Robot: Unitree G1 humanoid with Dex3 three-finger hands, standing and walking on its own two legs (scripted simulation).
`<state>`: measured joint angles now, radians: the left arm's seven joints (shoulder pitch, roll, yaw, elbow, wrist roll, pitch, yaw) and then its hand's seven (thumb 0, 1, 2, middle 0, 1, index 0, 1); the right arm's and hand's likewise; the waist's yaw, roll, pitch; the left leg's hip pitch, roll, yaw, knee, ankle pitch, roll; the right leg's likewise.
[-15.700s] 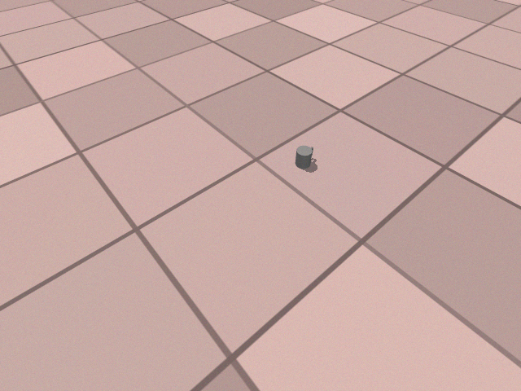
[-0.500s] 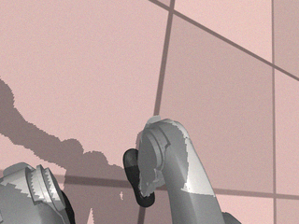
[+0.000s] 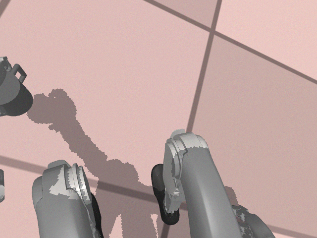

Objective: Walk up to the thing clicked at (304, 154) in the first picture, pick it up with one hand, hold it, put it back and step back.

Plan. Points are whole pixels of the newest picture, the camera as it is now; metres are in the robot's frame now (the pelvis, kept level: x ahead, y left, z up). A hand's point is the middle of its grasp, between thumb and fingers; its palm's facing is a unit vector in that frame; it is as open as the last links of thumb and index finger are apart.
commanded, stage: settle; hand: left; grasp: from above
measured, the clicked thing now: (10, 88) +0.52 +0.27 -0.21
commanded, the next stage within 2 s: lift in 0.08 s
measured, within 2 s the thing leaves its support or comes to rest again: neither
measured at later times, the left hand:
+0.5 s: hand out of the picture +0.48 +0.30 -0.11, palm faces -0.48 -0.07 -0.87, open 11.4 cm
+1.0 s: hand out of the picture +0.40 +0.29 +0.06, palm faces -0.45 -0.11 -0.89, open 11.4 cm
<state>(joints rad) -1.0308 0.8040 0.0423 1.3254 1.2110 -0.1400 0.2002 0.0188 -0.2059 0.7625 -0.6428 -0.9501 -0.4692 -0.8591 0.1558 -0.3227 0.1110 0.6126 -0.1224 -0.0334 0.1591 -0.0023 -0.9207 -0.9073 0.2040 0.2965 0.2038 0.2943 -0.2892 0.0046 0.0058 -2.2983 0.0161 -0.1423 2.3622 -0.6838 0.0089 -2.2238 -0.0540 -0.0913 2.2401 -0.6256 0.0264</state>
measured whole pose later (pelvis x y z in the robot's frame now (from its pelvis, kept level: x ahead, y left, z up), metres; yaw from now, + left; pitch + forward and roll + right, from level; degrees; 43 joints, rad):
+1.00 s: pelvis +0.01 +0.00 +0.16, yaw +5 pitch +32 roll -5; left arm -0.58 0.58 -0.05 0.79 1.01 -0.03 0.06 0.00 -0.19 0.75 -0.64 -0.93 -0.46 -0.86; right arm 0.15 -0.27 -0.01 0.64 0.00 0.07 0.02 0.00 -0.92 -0.91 0.21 0.30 0.21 0.29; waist -0.14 0.04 -0.16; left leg -1.77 0.03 -0.05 1.84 -0.64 0.02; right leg -1.74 -0.06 -0.04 1.77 -0.59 0.03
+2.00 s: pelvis +0.07 +0.01 +0.39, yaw +6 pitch +10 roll -1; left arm -0.30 0.37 -0.19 0.85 1.01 0.02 0.16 -0.01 -0.19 0.76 -0.64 -0.93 -0.45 -0.86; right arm 0.24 -0.25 -0.04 0.73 0.03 0.03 -0.04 0.01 -0.91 -0.90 0.21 0.30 0.21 0.29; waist -0.05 0.03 -0.07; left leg -0.59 0.04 0.03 0.81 -0.38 0.00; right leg -0.60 -0.04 -0.02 0.77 -0.33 0.03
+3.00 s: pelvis +0.08 +0.00 +0.42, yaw +5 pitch +3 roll +0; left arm -0.23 0.39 -0.20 0.70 1.01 0.01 0.03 -0.02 -0.20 0.77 -0.64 -0.93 -0.45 -0.87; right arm 0.21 -0.26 -0.05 0.69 0.05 0.07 -0.04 0.01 -0.91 -0.90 0.20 0.30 0.20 0.29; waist -0.01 0.04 -0.02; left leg -0.32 0.03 0.05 0.55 -0.28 0.00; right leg -0.34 -0.04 -0.01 0.54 -0.25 0.02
